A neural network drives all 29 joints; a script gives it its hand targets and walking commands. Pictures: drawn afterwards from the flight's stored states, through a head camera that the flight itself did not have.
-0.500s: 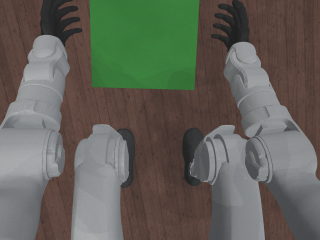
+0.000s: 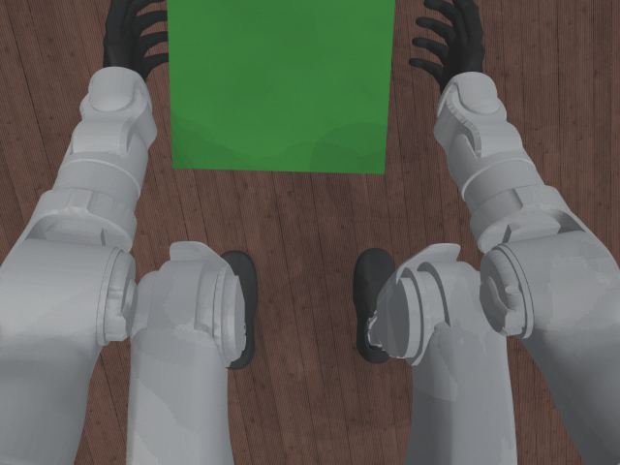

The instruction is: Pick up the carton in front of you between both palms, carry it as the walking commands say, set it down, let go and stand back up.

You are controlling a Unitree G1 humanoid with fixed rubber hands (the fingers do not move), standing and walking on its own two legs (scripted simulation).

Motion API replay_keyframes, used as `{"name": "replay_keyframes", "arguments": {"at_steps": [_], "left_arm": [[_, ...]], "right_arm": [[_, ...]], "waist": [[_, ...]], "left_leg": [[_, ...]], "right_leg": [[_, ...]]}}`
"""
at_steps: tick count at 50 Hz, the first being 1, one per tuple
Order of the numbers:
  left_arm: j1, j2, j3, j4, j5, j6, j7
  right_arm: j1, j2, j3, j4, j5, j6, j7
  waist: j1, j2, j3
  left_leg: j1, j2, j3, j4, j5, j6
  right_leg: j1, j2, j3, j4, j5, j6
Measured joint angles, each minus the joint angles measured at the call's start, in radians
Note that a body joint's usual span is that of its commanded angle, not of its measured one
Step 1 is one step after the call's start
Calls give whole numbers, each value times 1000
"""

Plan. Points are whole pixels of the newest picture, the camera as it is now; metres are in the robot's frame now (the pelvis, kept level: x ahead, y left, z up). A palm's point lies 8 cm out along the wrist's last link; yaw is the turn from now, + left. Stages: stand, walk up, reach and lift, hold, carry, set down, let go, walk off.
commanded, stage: reach and lift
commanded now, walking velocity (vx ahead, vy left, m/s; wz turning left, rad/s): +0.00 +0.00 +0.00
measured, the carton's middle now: (281, 90) +0.50 +0.05 -0.25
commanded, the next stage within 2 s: none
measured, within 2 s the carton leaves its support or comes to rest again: leaves its support in 0.46 s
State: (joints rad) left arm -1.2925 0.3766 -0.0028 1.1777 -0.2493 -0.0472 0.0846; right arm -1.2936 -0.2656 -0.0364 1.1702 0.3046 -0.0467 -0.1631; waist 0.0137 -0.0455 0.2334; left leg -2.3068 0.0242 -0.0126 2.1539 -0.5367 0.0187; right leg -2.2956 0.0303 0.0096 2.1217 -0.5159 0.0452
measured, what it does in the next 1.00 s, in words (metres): rises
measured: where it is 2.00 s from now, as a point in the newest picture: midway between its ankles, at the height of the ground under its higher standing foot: (306, 327)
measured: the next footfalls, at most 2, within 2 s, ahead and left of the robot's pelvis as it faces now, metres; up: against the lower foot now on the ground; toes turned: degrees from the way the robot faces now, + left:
none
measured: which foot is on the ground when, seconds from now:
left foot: down 0.00-1.00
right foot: down 0.00-1.00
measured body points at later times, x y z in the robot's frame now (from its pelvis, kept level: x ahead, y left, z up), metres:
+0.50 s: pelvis -0.01 -0.01 -0.01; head +0.34 +0.04 +0.27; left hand +0.52 +0.20 -0.18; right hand +0.54 -0.11 -0.17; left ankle +0.12 +0.12 -0.34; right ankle +0.13 -0.13 -0.34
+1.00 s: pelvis +0.01 -0.02 +0.10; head +0.24 +0.03 +0.48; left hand +0.47 +0.21 +0.03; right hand +0.50 -0.09 +0.03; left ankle +0.11 +0.12 -0.34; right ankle +0.13 -0.13 -0.34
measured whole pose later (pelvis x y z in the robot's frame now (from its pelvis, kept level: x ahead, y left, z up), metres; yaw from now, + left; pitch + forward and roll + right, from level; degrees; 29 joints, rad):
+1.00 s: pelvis +0.01 -0.02 +0.10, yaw +5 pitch +40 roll -1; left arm -0.97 0.09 0.36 0.80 0.15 0.29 0.02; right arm -0.95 0.06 -0.47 0.72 -0.15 0.27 -0.13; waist 0.02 -0.05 -0.15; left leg -2.02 -0.05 -0.05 1.82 -0.49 -0.03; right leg -2.00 0.10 0.04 1.83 -0.53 0.04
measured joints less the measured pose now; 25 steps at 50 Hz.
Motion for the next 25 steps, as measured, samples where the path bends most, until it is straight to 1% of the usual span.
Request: {"name": "replay_keyframes", "arguments": {"at_steps": [4, 8, 11, 13, 18, 21, 25], "left_arm": [[-21, -7, -28, 11, -16, -10, 4], [-49, -24, -45, 26, -28, -23, 24], [-71, -26, -66, 49, -39, -24, 31], [-85, -29, -77, 70, -46, -29, 34], [-123, -35, -69, 107, -27, -4, 29], [-131, -36, -71, 94, -23, 31, 33], [-83, -44, -83, 15, -29, 74, 56]], "right_arm": [[-23, 8, 24, 10, 7, -9, -4], [-69, 45, 39, 31, 2, -20, -10], [-90, 68, 7, 51, -21, -33, -53], [-96, 76, -15, 63, -30, -43, -64], [-106, 83, -94, 67, -76, -21, -58], [-101, 80, -104, 46, -86, 12, -60], [-51, 72, -76, -26, -53, 51, -63]], "waist": [[1, -2, 9], [2, -6, 22], [2, -4, 26], [2, -3, 25], [2, -1, 25], [-1, -6, 29], [-5, -19, 18]], "left_leg": [[0, 0, -3, -8, 7, -3], [3, -1, -4, -16, 13, -7], [2, -8, -6, -22, 19, -11], [-1, -12, -8, -24, 23, -12], [-14, -22, -12, -12, 34, -15], [-17, -30, -15, 4, 38, -20], [-1, -30, -10, 23, 28, -23]], "right_leg": [[-1, 0, -3, -7, 8, -4], [-1, 0, -4, -13, 14, -8], [1, -6, -6, -15, 14, -11], [0, -10, -7, -16, 15, -13], [-9, -1, -4, -1, 18, -7], [-10, 19, 4, 19, 13, 4], [2, 34, 14, 41, 5, 11]]}}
